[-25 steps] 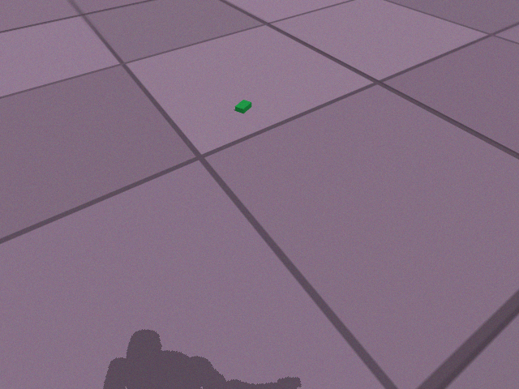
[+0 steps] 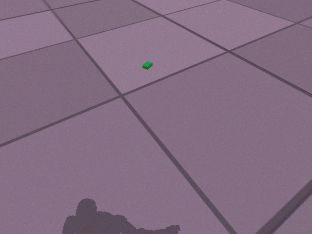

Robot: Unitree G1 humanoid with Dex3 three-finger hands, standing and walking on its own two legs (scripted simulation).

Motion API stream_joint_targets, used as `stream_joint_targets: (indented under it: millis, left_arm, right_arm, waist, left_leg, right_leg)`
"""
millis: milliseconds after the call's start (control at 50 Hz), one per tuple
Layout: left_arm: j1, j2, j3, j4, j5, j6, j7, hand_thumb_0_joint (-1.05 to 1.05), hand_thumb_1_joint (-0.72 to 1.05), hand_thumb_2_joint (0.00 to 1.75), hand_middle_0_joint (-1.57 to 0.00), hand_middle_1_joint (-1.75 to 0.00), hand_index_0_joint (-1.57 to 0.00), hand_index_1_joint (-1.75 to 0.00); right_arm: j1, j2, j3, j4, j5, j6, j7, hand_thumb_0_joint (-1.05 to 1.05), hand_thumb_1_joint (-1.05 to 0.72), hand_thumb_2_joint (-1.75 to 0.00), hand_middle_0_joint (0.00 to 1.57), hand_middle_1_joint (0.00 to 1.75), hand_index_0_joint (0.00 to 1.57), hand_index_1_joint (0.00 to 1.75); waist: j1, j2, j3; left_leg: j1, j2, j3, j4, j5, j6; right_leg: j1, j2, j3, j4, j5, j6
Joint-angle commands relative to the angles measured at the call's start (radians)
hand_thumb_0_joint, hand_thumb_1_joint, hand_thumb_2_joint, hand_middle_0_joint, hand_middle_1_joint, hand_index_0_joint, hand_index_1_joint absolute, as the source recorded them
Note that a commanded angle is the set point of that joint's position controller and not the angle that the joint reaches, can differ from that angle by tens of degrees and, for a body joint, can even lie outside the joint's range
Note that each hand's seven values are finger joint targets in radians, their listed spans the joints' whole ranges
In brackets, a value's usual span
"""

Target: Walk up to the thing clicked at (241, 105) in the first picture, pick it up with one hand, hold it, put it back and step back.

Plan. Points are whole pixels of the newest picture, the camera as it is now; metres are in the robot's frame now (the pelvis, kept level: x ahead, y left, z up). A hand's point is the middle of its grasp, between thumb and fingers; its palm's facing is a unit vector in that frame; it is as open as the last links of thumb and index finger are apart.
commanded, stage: stand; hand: left
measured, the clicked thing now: (147, 65) +2.03 +0.11 -0.76
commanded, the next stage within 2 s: walk up in 0.62 s
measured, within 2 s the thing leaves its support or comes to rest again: neither
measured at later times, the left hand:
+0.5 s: hand out of the picture +0.07 +0.25 -0.16, palm faces -0.01 -0.94 -0.34, open 7.4 cm
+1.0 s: hand out of the picture +0.12 +0.39 -0.20, palm faces +0.29 -0.90 -0.33, open 7.4 cm
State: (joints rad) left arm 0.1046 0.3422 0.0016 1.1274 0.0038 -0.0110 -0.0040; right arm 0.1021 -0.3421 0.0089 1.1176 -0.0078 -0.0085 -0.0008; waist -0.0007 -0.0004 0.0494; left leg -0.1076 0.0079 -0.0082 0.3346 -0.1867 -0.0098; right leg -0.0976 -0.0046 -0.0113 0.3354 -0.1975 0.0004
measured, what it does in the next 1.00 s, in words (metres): walks ahead: left foot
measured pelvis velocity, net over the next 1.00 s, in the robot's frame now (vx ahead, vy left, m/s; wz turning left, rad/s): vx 0.09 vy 0.07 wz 0.24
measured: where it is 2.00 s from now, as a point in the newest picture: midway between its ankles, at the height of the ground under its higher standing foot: (151, 175)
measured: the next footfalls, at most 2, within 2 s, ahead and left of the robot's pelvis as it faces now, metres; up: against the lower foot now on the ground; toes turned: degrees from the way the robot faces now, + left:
left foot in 0.94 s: +0.18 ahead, +0.20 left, +0.00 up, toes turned +22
right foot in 1.44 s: +0.53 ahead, -0.03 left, +0.00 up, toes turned +25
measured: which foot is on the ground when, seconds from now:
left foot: down 0.00-0.66, up 0.68-0.92, down 0.94-1.00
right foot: down 0.00-0.96, up 0.98-1.00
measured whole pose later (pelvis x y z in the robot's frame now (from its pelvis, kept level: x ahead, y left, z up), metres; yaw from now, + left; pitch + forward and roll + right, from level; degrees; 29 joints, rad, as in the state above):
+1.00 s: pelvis +0.09 +0.07 -0.05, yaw +14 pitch -4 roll +1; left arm 0.14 0.53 0.16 0.99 0.07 0.06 -0.11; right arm 0.29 -0.52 -0.13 0.95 -0.02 -0.06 0.04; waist 0.01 -0.16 -0.02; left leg -0.41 0.04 0.14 0.78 -0.30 0.03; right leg -0.16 -0.14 -0.06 0.97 -0.56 -0.06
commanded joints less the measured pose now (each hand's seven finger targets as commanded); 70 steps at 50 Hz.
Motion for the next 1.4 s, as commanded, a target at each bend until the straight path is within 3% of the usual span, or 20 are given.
stream_joint_targets:
  millis: [0,580,600,620,640,660,680,840,900,920,940,960,980,1000,1060,1100,1160,1300,1340,1380]
  left_arm:
    - [-0.033,0.216,0.037,-0.063,0.006,-0.023,0.014,0.00,0.90,0.90,-0.20,-0.30,-0.20,-0.30]
    - [-0.021,0.219,0.036,-0.065,0.004,-0.022,0.014,0.00,0.90,0.90,-0.20,-0.30,-0.20,-0.30]
    - [-0.048,0.368,0.150,-0.175,0.031,-0.039,-0.029,0.00,0.90,0.90,-0.20,-0.30,-0.20,-0.30]
    - [-0.024,0.376,0.151,-0.182,0.051,-0.041,-0.042,0.00,0.90,0.90,-0.20,-0.30,-0.20,-0.30]
    - [0.019,0.386,0.160,-0.183,0.046,-0.041,-0.047,0.00,0.90,0.90,-0.20,-0.30,-0.20,-0.30]
    - [0.036,0.404,0.167,-0.197,0.035,-0.042,-0.050,0.00,0.90,0.90,-0.20,-0.30,-0.20,-0.30]
    - [-0.005,0.396,0.168,-0.226,0.029,-0.044,-0.057,0.00,0.90,0.90,-0.20,-0.30,-0.20,-0.30]
    - [-0.206,0.371,0.179,-0.334,0.053,-0.024,-0.103,0.00,0.90,0.90,-0.20,-0.30,-0.20,-0.30]
    - [-0.210,0.315,0.182,-0.298,0.056,0.009,-0.108,0.00,0.90,0.90,-0.20,-0.30,-0.20,-0.30]
    - [-0.207,0.253,0.159,-0.312,0.067,0.016,-0.110,0.00,0.90,0.90,-0.20,-0.30,-0.20,-0.30]
    - [-0.195,0.204,0.132,-0.333,0.070,0.023,-0.118,0.00,0.90,0.90,-0.20,-0.30,-0.20,-0.30]
    - [-0.172,0.244,0.125,-0.334,0.060,0.030,-0.128,0.00,0.90,0.90,-0.20,-0.30,-0.20,-0.30]
    - [-0.083,0.309,0.134,-0.340,0.053,0.035,-0.131,0.00,0.90,0.90,-0.20,-0.30,-0.20,-0.30]
    - [-0.066,0.343,0.135,-0.297,0.063,0.029,-0.134,0.00,0.90,0.90,-0.20,-0.30,-0.20,-0.30]
    - [-0.018,0.374,0.153,-0.217,0.025,0.035,-0.144,0.00,0.90,0.90,-0.20,-0.30,-0.20,-0.30]
    - [-0.011,0.360,0.148,-0.214,0.023,0.041,-0.152,0.00,0.90,0.90,-0.20,-0.30,-0.20,-0.30]
    - [-0.051,0.338,0.141,-0.255,0.036,0.045,-0.157,0.00,0.90,0.90,-0.20,-0.30,-0.20,-0.30]
    - [-0.250,0.289,0.141,-0.363,0.050,0.025,-0.154,0.00,0.90,0.90,-0.20,-0.30,-0.20,-0.30]
    - [-0.260,0.286,0.144,-0.372,0.044,0.014,-0.153,0.00,0.90,0.90,-0.20,-0.30,-0.20,-0.30]
    - [-0.204,0.281,0.151,-0.370,0.041,0.006,-0.150,0.00,0.90,0.90,-0.20,-0.30,-0.20,-0.30]
  right_arm:
    - [-0.035,-0.206,-0.042,-0.058,0.001,-0.024,-0.010,0.00,-0.90,-0.90,0.20,0.30,0.20,0.30]
    - [-0.022,-0.210,-0.042,-0.050,0.001,-0.023,-0.010,0.00,-0.90,-0.90,0.20,0.30,0.20,0.30]
    - [0.052,-0.371,-0.119,-0.120,0.012,-0.044,0.013,0.00,-0.90,-0.90,0.20,0.30,0.20,0.30]
    - [-0.030,-0.352,-0.105,-0.155,0.001,-0.048,0.026,0.00,-0.90,-0.90,0.20,0.30,0.20,0.30]
    - [-0.084,-0.311,-0.089,-0.195,-0.010,-0.048,0.030,0.00,-0.90,-0.90,0.20,0.30,0.20,0.30]
    - [-0.138,-0.289,-0.089,-0.223,-0.014,-0.054,0.035,0.00,-0.90,-0.90,0.20,0.30,0.20,0.30]
    - [-0.137,-0.316,-0.114,-0.232,-0.017,-0.054,0.040,0.00,-0.90,-0.90,0.20,0.30,0.20,0.30]
    - [0.134,-0.319,-0.146,-0.200,0.006,-0.034,0.084,0.00,-0.90,-0.90,0.20,0.30,0.20,0.30]
    - [0.435,-0.348,-0.189,-0.105,-0.016,-0.052,0.046,0.00,-0.90,-0.90,0.20,0.30,0.20,0.30]
    - [0.538,-0.422,-0.210,-0.082,-0.017,-0.053,0.025,0.00,-0.90,-0.90,0.20,0.30,0.20,0.30]
    - [0.528,-0.512,-0.224,-0.112,-0.019,-0.052,0.005,0.00,-0.90,-0.90,0.20,0.30,0.20,0.30]
    - [0.377,-0.538,-0.211,-0.177,-0.004,-0.061,-0.001,0.00,-0.90,-0.90,0.20,0.30,0.20,0.30]
    - [0.196,-0.557,-0.193,-0.233,0.023,-0.077,-0.007,0.00,-0.90,-0.90,0.20,0.30,0.20,0.30]
    - [0.089,-0.524,-0.183,-0.246,0.037,-0.093,-0.008,0.00,-0.90,-0.90,0.20,0.30,0.20,0.30]
    - [0.126,-0.458,-0.156,-0.241,0.008,-0.130,-0.017,0.00,-0.90,-0.90,0.20,0.30,0.20,0.30]
    - [0.132,-0.428,-0.151,-0.225,0.005,-0.140,-0.021,0.00,-0.90,-0.90,0.20,0.30,0.20,0.30]
    - [0.225,-0.402,-0.149,-0.210,0.011,-0.151,-0.025,0.00,-0.90,-0.90,0.20,0.30,0.20,0.30]
    - [0.335,-0.409,-0.156,-0.222,-0.001,-0.140,-0.031,0.00,-0.90,-0.90,0.20,0.30,0.20,0.30]
    - [0.331,-0.415,-0.155,-0.234,-0.011,-0.138,-0.038,0.00,-0.90,-0.90,0.20,0.30,0.20,0.30]
    - [0.274,-0.426,-0.157,-0.250,-0.019,-0.134,-0.045,0.00,-0.90,-0.90,0.20,0.30,0.20,0.30]
  waist:
    - [0.003,0.003,-0.065]
    - [0.002,-0.008,-0.057]
    - [0.041,-0.109,-0.138]
    - [0.079,-0.112,-0.032]
    - [0.106,-0.199,-0.002]
    - [0.135,-0.303,-0.014]
    - [0.134,-0.221,0.023]
    - [-0.016,-0.204,-0.019]
    - [-0.140,0.082,-0.124]
    - [-0.196,0.269,-0.092]
    - [-0.182,0.406,-0.007]
    - [-0.091,0.254,0.063]
    - [0.020,0.229,0.101]
    - [0.066,0.157,0.136]
    - [0.080,0.081,0.083]
    - [0.078,0.095,0.051]
    - [0.047,0.048,-0.014]
    - [-0.044,0.073,0.010]
    - [-0.045,0.092,0.036]
    - [0.007,0.152,0.004]
  left_leg:
    - [0.002,0.120,-0.087,-0.051,0.156,0.030]
    - [0.010,0.117,-0.086,-0.061,0.158,0.027]
    - [-0.238,0.113,-0.207,0.029,-0.346,0.089]
    - [-0.505,0.059,-0.147,0.070,-0.393,0.047]
    - [-0.663,-0.019,0.041,0.243,-0.250,0.006]
    - [-0.719,0.018,0.067,0.460,-0.222,0.032]
    - [-0.737,0.072,0.061,0.533,-0.235,0.005]
    - [-0.193,0.081,0.164,0.353,-0.069,0.004]
    - [0.271,0.002,0.174,0.300,-0.019,0.057]
    - [0.344,0.046,0.028,0.226,-0.188,0.075]
    - [0.216,0.226,-0.381,0.008,-0.639,0.090]
    - [-0.019,0.375,-0.740,-0.252,-0.881,0.104]
    - [-0.164,0.489,-0.932,-0.420,-1.017,0.194]
    - [-0.211,0.491,-0.881,-0.423,-0.929,0.202]
    - [-0.301,0.289,-0.392,-0.259,-0.579,0.156]
    - [-0.293,0.223,-0.274,-0.234,-0.486,0.131]
    - [-0.111,0.177,-0.225,-0.186,-0.339,0.117]
    - [0.038,0.201,-0.217,-0.109,-0.172,0.209]
    - [0.021,0.224,-0.233,-0.079,-0.119,0.221]
    - [0.007,0.254,-0.231,0.010,0.040,0.216]
  right_leg:
    - [0.000,-0.123,0.084,-0.058,0.142,-0.026]
    - [-0.002,-0.126,0.085,-0.067,0.137,-0.025]
    - [0.155,-0.116,0.033,0.041,-0.423,-0.065]
    - [0.238,-0.176,0.100,-0.001,-0.588,-0.097]
    - [0.335,-0.293,0.174,-0.162,-0.666,-0.133]
    - [0.301,-0.452,0.322,-0.239,-0.673,-0.197]
    - [0.239,-0.508,0.340,-0.251,-0.616,-0.235]
    - [-0.144,-0.270,-0.107,-0.123,-0.542,-0.135]
    - [-0.396,-0.149,-0.223,0.370,-0.373,-0.107]
    - [-0.580,-0.076,-0.202,0.674,-0.444,-0.096]
    - [-0.732,0.009,-0.108,0.936,-0.447,-0.078]
    - [-0.696,-0.016,0.034,0.988,-0.316,-0.059]
    - [-0.643,-0.069,0.118,1.008,-0.249,-0.049]
    - [-0.620,-0.118,0.130,1.017,-0.238,-0.032]
    - [-0.458,-0.166,0.120,0.862,-0.100,0.006]
    - [-0.434,-0.152,0.090,0.814,0.002,0.019]
    - [-0.514,-0.118,0.077,0.732,0.077,0.031]
    - [-0.585,-0.145,0.083,0.435,0.034,0.045]
    - [-0.540,-0.158,0.087,0.359,-0.021,0.033]
    - [-0.458,-0.147,0.068,0.317,-0.115,0.011]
